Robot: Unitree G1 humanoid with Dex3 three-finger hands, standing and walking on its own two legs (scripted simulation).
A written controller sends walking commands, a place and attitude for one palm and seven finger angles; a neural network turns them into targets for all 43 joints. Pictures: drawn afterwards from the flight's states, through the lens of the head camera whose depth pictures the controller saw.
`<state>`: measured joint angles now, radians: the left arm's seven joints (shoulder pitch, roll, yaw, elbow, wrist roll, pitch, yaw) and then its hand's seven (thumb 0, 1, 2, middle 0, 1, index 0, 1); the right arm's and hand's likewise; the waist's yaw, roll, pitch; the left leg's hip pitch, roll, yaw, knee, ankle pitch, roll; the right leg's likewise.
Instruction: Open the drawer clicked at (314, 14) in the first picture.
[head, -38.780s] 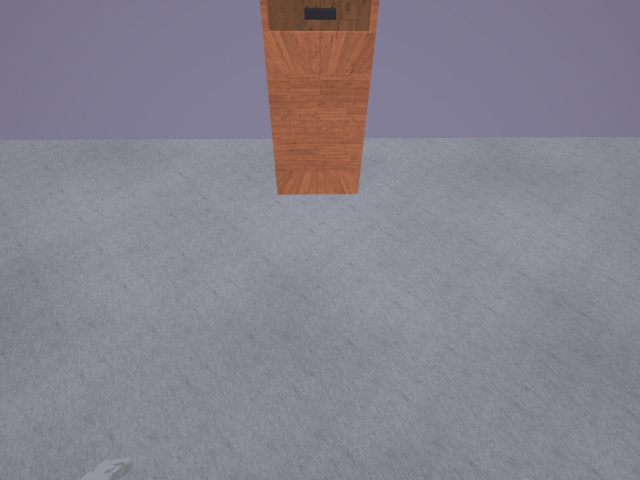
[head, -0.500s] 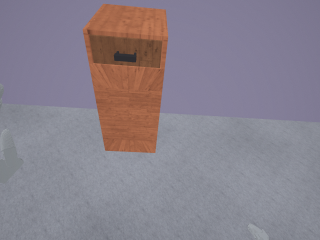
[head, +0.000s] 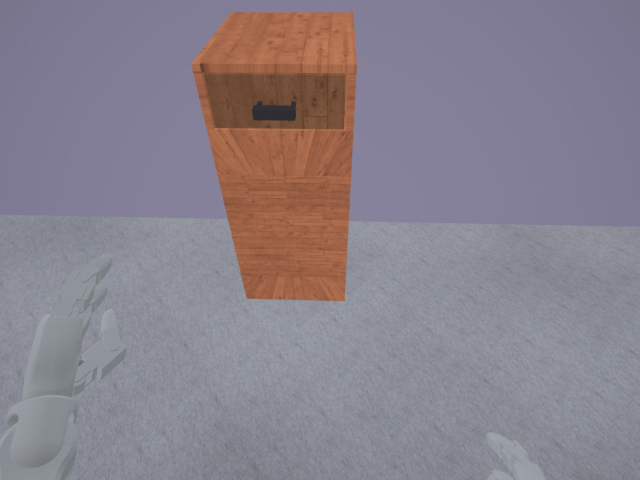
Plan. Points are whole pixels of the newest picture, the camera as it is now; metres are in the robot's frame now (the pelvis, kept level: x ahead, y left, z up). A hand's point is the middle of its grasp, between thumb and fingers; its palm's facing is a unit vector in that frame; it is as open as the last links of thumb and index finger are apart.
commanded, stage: let the arm hang, fingers relaxed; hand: left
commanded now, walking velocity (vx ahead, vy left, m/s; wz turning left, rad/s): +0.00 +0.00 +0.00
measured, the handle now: (275, 108) +0.92 +0.16 +0.05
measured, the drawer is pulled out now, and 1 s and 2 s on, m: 0.00 0.00 0.00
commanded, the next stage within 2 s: look to check the result in 1.00 s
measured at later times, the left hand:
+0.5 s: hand out of the picture -0.02 +0.24 -0.14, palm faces +0.00 -0.94 -0.33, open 7.3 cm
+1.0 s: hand out of the picture +0.09 +0.24 -0.13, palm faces -0.04 -0.94 -0.34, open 7.4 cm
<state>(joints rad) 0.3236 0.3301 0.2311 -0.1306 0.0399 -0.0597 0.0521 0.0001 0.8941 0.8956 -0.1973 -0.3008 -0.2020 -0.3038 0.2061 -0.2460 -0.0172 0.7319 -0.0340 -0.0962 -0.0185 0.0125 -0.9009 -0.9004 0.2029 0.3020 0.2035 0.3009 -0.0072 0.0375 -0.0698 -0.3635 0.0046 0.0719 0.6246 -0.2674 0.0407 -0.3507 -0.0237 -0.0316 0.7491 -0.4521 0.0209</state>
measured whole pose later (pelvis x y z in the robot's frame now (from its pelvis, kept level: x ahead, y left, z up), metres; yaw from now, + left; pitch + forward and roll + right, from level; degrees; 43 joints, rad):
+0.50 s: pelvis -0.01 -0.01 +0.02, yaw +1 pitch -3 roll -1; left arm 0.30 0.32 0.02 1.07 0.01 0.02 0.00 0.00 0.92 0.89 -0.20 -0.30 -0.20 -0.30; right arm 0.27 -0.28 -0.02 1.06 -0.02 0.02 -0.01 0.01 -0.91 -0.90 0.20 0.30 0.20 0.30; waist 0.00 0.02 0.08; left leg -0.23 0.01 0.05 0.43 -0.16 0.02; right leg -0.17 0.00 -0.05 0.42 -0.20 -0.01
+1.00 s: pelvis +0.00 -0.01 +0.02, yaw +0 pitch -3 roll +0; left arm 0.11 0.33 0.00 1.08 0.02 -0.02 -0.01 0.00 0.90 0.89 -0.20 -0.30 -0.20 -0.30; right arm 0.14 -0.34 -0.02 1.10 -0.02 0.00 0.01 0.01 -0.91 -0.90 0.20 0.30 0.20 0.30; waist -0.02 0.02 0.05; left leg -0.16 0.00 0.06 0.32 -0.12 0.02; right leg -0.12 -0.01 -0.04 0.34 -0.18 0.00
